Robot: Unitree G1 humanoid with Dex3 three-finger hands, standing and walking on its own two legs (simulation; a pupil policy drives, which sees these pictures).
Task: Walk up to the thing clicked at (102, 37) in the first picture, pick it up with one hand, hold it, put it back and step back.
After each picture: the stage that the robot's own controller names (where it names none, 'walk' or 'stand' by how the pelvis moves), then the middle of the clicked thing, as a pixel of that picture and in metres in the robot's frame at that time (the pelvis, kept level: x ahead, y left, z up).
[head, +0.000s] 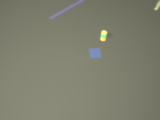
stand; (103, 35) +1.54 -0.26 -0.72
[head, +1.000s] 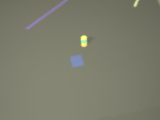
walk; (84, 41) +1.41 +0.09 -0.70
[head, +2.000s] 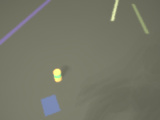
walk; (57, 75) +0.87 +0.26 -0.70
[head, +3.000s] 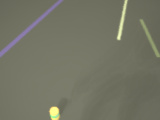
walk; (54, 113) +0.51 +0.20 -0.70
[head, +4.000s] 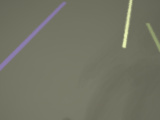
stand; out of the picture +0.33 +0.21 -0.71
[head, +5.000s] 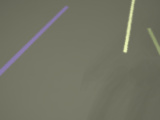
stand; out of the picture +0.32 +0.20 -0.73
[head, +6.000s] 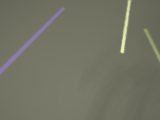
stand; out of the picture +0.31 +0.21 -0.73
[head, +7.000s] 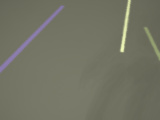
stand; out of the picture +0.29 +0.22 -0.73
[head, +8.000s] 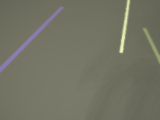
stand; out of the picture +0.29 +0.22 -0.73
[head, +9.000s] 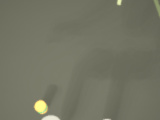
go down; (41, 107) +0.33 +0.22 -0.58
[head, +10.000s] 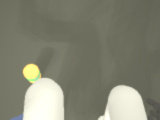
go down; (32, 74) +0.37 +0.26 -0.32
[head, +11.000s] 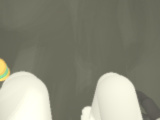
close in; out of the picture +0.36 +0.29 -0.25
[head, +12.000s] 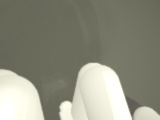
close; out of the picture +0.34 +0.30 -0.21
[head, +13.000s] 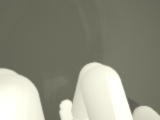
lift; out of the picture +0.33 +0.30 -0.21
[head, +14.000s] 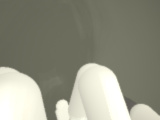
lift; out of the picture +0.33 +0.30 -0.22
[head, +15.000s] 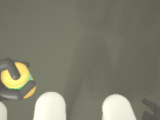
lift; (20, 81) +0.32 +0.22 -0.02
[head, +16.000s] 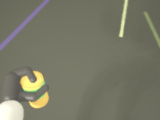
hold; (35, 90) +0.32 +0.17 +0.00
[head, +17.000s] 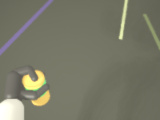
hold; (37, 88) +0.33 +0.17 +0.00
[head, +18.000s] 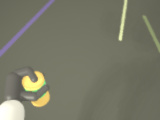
hold; (37, 89) +0.33 +0.17 +0.00
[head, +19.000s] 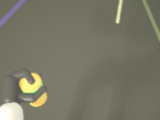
crouch; (34, 90) +0.33 +0.18 -0.05
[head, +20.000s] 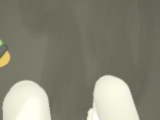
lower; out of the picture +0.43 +0.27 -0.10
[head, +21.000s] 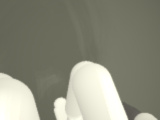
lower; out of the picture +0.38 +0.30 -0.22
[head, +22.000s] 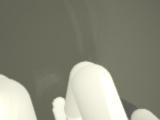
lower; out of the picture +0.38 +0.31 -0.22
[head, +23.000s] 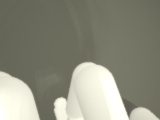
lower; out of the picture +0.37 +0.31 -0.22
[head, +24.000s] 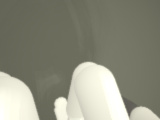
lower; out of the picture +0.37 +0.31 -0.21
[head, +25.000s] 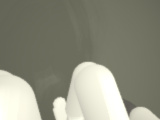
open; out of the picture +0.35 +0.29 -0.22
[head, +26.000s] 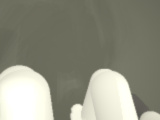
stand; out of the picture +0.36 +0.28 -0.23
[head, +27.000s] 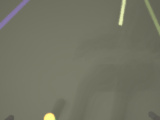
stand; out of the picture +0.34 +0.19 -0.60
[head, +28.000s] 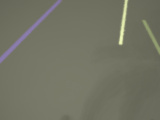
stand; out of the picture +0.35 +0.20 -0.66
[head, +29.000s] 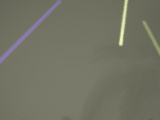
stand; out of the picture +0.34 +0.19 -0.67
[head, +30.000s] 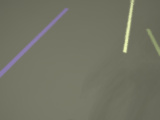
stand; out of the picture +0.35 +0.18 -0.72
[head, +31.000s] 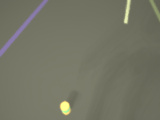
walk; (65, 108) +0.44 +0.18 -0.71
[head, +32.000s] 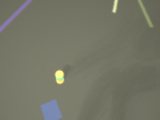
walk; (59, 77) +0.73 +0.17 -0.71
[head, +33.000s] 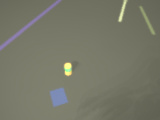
stand; (68, 69) +0.98 +0.17 -0.71
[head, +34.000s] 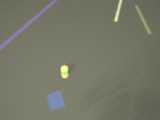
stand; (64, 71) +0.95 +0.19 -0.73
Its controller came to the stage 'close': yes
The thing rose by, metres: 0.71
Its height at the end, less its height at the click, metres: +0.00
